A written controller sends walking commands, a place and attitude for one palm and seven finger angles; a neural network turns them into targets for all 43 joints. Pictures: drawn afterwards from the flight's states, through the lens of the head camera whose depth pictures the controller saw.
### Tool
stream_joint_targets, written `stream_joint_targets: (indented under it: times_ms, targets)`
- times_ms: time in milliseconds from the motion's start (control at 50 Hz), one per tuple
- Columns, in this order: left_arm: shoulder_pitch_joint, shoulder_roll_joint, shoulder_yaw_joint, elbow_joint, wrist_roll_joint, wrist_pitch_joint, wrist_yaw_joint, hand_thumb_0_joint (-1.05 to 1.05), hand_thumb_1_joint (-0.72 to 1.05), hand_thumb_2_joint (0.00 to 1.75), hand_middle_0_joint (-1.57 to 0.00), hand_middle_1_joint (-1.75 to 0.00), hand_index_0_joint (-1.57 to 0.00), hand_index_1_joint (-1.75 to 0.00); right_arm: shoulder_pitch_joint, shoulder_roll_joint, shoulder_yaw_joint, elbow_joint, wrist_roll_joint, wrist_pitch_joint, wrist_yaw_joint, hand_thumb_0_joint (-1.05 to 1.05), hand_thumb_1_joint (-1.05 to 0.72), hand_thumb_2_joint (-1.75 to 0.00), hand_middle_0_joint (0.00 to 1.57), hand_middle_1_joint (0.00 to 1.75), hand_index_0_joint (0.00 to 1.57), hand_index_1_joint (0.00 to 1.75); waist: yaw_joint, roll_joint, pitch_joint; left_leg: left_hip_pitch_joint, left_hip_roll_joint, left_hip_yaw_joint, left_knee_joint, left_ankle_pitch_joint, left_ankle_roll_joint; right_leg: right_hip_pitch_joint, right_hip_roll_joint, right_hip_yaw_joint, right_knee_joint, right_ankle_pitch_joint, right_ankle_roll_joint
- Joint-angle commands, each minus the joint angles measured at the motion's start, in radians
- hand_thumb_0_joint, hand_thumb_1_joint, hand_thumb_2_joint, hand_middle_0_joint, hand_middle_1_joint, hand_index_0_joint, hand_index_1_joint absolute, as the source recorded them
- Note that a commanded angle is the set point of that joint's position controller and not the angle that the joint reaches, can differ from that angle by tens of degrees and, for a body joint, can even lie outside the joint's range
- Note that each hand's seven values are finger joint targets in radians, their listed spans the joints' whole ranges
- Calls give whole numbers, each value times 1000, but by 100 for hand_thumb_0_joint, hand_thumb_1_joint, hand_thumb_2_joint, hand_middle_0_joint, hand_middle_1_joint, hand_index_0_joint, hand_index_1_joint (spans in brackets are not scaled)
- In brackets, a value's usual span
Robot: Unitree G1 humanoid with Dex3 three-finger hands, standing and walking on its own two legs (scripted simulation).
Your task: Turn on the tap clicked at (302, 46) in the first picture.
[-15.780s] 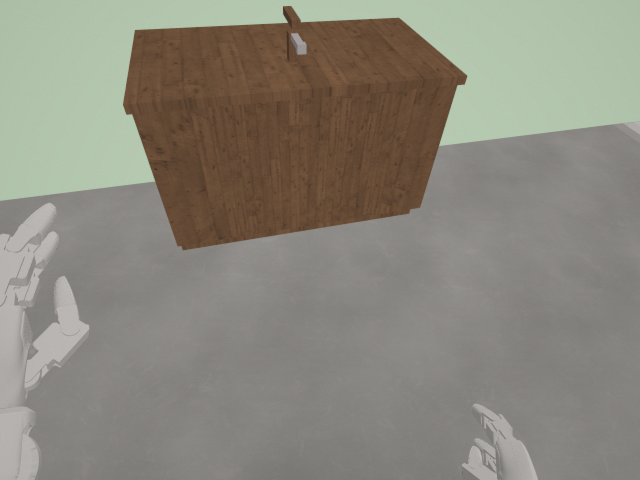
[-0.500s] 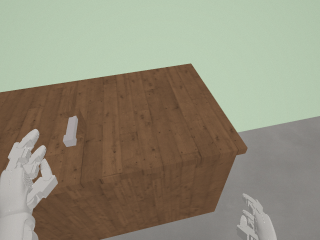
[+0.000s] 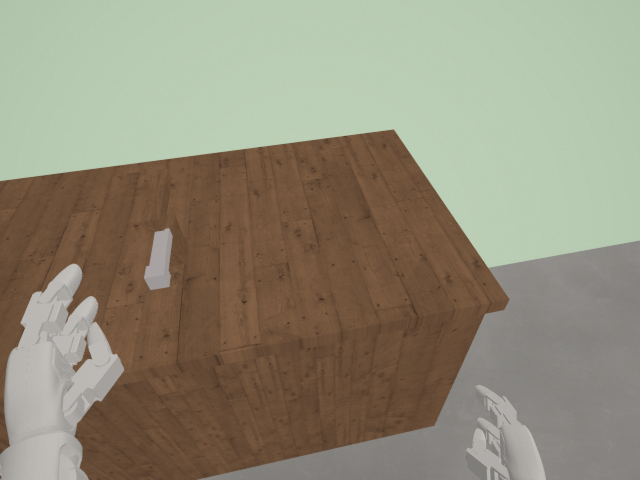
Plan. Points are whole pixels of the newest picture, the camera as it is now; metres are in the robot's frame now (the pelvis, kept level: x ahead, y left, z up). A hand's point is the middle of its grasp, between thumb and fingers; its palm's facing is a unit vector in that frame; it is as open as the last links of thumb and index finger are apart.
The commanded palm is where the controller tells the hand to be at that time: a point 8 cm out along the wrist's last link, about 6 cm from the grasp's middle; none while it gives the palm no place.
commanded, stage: turn the palm inward beside the body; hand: left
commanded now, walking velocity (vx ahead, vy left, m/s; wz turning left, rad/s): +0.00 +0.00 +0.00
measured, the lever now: (157, 276) +0.37 +0.30 +0.04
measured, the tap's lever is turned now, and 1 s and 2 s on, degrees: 0 0 0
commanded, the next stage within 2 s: reach beside the lever's end, fingers flat in 0.32 s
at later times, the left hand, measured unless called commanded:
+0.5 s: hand (124, 357) +0.19 +0.22 +0.13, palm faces +0.48 -0.87 -0.14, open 7.4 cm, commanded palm +0.15 +0.27 +0.14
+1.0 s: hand (123, 337) +0.23 +0.26 +0.10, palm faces +0.53 -0.83 -0.14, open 7.4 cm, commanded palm +0.19 +0.30 +0.11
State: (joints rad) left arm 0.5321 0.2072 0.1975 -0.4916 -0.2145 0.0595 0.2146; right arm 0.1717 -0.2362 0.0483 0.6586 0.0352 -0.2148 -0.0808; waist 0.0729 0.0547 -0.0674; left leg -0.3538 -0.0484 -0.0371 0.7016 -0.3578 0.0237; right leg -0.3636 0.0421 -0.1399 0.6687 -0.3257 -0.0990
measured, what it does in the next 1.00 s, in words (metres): stands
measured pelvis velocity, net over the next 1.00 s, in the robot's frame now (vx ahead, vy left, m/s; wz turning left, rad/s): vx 0.00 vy -0.01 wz -0.01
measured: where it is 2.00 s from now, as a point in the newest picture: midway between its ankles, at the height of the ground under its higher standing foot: outside the picture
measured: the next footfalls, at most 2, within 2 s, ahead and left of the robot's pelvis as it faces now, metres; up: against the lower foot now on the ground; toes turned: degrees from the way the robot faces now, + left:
none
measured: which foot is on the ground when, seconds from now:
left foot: down 0.00-1.00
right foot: down 0.00-1.00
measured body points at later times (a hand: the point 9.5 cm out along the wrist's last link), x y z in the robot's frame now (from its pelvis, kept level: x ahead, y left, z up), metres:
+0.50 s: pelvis +0.00 +0.00 +0.00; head -0.01 -0.03 +0.45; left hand +0.16 +0.27 +0.14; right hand +0.21 -0.22 -0.07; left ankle +0.01 +0.11 -0.72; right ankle +0.02 -0.05 -0.72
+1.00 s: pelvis +0.00 -0.01 +0.00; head +0.00 -0.03 +0.45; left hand +0.20 +0.30 +0.11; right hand +0.19 -0.25 -0.09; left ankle +0.01 +0.11 -0.72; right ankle +0.02 -0.05 -0.72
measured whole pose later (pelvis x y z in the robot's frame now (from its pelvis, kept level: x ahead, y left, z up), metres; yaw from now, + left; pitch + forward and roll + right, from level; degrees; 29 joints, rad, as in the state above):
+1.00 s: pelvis +0.00 -0.01 +0.00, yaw -1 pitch +2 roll +0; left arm 0.31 0.23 0.30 -0.15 -0.23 -0.01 0.20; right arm 0.15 -0.24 0.02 0.71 0.03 -0.15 -0.09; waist 0.04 0.04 -0.04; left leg -0.36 -0.03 -0.03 0.67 -0.34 0.01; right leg -0.37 0.06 -0.13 0.63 -0.30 -0.11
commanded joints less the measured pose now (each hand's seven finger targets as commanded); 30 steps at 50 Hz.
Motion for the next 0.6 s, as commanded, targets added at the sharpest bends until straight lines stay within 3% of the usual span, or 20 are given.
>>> stream_joint_targets:
  times_ms: [0, 60, 100, 180, 200, 220, 300, 320, 380, 400, 460, 480, 500, 580]
  targets:
    - [-53, 141, 96, -226, 15, -50, -1, 0, 90, 90, -20, -30, -20, -30, -138, -113, -37, -169, 3, -50, -8, 0, -90, -90, 20, 30, 20, 30, 2, 0, -59, 4, 34, -41, -117, 174, 11, 75, -66, 117, -151, 115, 72]
    - [-63, 122, 89, -217, 7, -42, -2, 0, 90, 90, -20, -30, -20, -30, -138, -112, -38, -169, 1, -40, -11, 0, -90, -90, 20, 30, 20, 30, -1, -55, -53, 7, 35, -40, -121, 180, 10, 79, -63, 114, -156, 126, 76]
    - [-76, 143, 108, -228, 13, -41, 3, 0, 90, 90, -20, -30, -20, -30, -139, -111, -38, -168, 2, -37, -11, 0, -90, -90, 20, 30, 20, 30, 4, -16, -49, 16, 34, -39, -126, 173, 9, 77, -62, 117, -164, 110, 74]
    - [-68, 120, 95, -212, 10, -52, 10, 0, 90, 90, -20, -30, -20, -30, -138, -109, -40, -166, -5, -31, -9, 0, -90, -90, 20, 30, 20, 30, 0, -50, -54, 12, 32, -33, -121, 179, 9, 87, -64, 124, -168, 124, 77]
    - [-69, 141, 116, -222, 14, -51, 11, 0, 90, 90, -20, -30, -20, -30, -139, -110, -40, -167, -3, -30, -8, 0, -90, -90, 20, 30, 20, 30, 7, -22, -66, 19, 31, -31, -122, 193, 9, 98, -64, 127, -168, 141, 74]
    - [-79, 114, 86, -224, 13, -53, 9, 0, 90, 90, -20, -30, -20, -30, -142, -105, -38, -167, -3, -28, -7, 0, -90, -90, 20, 30, 20, 30, -2, -25, -64, 22, 31, -30, -121, 194, 8, 94, -67, 124, -164, 145, 75]
    - [-66, 133, 96, -219, 22, -54, 9, 0, 90, 90, -20, -30, -20, -30, -138, -110, -40, -163, -3, -24, -6, 0, -90, -90, 20, 30, 20, 30, 3, 3, -60, 27, 32, -30, -124, 203, 7, 98, -64, 125, -169, 156, 71]
    - [-76, 107, 71, -231, 21, -59, 6, 0, 90, 90, -20, -30, -20, -30, -139, -105, -38, -166, -4, -25, -5, 0, -90, -90, 20, 30, 20, 30, -3, -1, -67, 32, 31, -32, -128, 205, 4, 102, -66, 121, -163, 158, 71]
    - [-63, 117, 87, -207, 12, -61, 7, 0, 90, 90, -20, -30, -20, -30, -139, -109, -43, -163, -7, -22, -9, 0, -90, -90, 20, 30, 20, 30, -3, -63, -56, 17, 31, -27, -118, 195, 13, 108, -68, 136, -179, 158, 78]
    - [-62, 136, 107, -206, 11, -58, 4, 0, 90, 90, -20, -30, -20, -30, -138, -111, -41, -163, -4, -20, -8, 0, -90, -90, 20, 30, 20, 30, 3, -33, -56, 19, 30, -28, -122, 190, 12, 109, -68, 140, -185, 152, 76]
    - [-110, 142, 127, -121, 4, -53, 7, 0, 90, 90, -20, -30, -20, -30, -148, -108, -43, -147, -2, -6, -14, 0, -90, -90, 20, 30, 20, 30, -9, -81, -16, -16, 30, -27, -117, 141, 16, 94, -76, 167, -214, 73, 84]
    - [-140, 134, 118, -111, 4, -53, 9, 0, 90, 90, -20, -30, -20, -30, -157, -108, -43, -146, -2, -3, -15, 0, -90, -90, 20, 30, 20, 30, -15, -75, 1, -18, 30, -25, -116, 119, 17, 79, -79, 175, -229, 32, 86]
    - [-183, 151, 128, -122, 9, -56, 13, 0, 90, 90, -20, -30, -20, -30, -160, -107, -43, -145, 1, -5, -16, 0, -90, -90, 20, 30, 20, 30, -14, -27, -1, -5, 28, -24, -119, 111, 17, 75, -81, 180, -235, 14, 81]
    - [-192, 141, 116, -94, 10, -85, 16, 0, 90, 90, -20, -30, -20, -30, -160, -107, -46, -138, -7, -9, -13, 0, -90, -90, 20, 30, 20, 30, -16, -27, -53, -8, 24, -23, -105, 132, 17, 95, -86, 191, -220, 46, 84]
